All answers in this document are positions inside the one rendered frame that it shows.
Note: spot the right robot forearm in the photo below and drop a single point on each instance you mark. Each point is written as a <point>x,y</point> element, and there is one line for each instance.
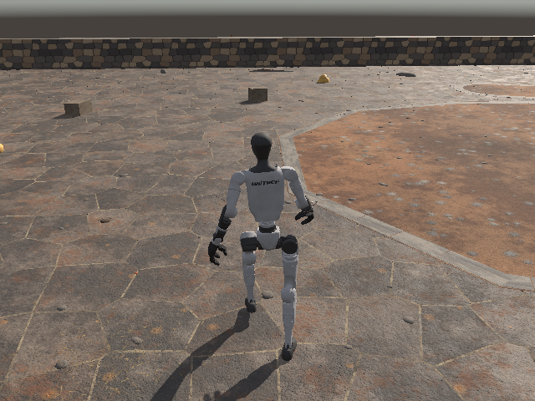
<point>308,211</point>

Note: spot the robot right upper arm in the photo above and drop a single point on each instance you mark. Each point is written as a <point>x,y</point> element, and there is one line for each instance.
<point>295,184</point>

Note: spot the left robot hand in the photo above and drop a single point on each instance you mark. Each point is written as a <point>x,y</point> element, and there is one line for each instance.
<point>212,252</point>

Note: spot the robot left foot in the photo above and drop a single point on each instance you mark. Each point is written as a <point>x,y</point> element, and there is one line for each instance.
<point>251,306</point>

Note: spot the robot head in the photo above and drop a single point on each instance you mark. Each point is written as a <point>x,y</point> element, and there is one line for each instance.
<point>261,145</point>

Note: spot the robot left upper arm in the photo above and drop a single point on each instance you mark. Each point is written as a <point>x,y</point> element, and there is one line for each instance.
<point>238,178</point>

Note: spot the right robot hand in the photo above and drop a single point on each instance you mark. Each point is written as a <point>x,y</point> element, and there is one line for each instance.
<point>301,214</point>

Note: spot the left robot forearm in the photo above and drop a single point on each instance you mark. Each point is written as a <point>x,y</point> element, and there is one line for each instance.
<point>221,230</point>

